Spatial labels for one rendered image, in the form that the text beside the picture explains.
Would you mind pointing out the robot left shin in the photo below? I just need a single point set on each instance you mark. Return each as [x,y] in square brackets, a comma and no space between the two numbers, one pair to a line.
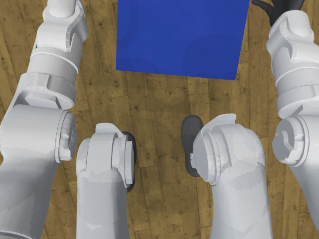
[81,160]

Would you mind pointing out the robot right foot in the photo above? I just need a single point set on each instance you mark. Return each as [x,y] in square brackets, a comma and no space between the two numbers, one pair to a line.
[190,128]

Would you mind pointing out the left robot forearm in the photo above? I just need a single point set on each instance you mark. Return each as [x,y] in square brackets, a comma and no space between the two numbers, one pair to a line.
[55,59]

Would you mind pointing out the left robot upper arm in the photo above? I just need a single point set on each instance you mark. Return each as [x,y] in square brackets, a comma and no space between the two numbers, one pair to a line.
[34,141]

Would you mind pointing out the right robot forearm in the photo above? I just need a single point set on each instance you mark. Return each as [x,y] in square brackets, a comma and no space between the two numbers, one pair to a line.
[294,64]

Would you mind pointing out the right robot upper arm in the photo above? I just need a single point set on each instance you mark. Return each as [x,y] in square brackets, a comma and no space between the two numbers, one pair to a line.
[296,143]

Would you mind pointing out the carton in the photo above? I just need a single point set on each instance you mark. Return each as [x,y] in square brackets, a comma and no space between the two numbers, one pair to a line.
[195,38]

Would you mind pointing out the right robot hand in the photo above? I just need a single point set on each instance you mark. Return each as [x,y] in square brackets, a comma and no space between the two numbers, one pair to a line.
[280,7]

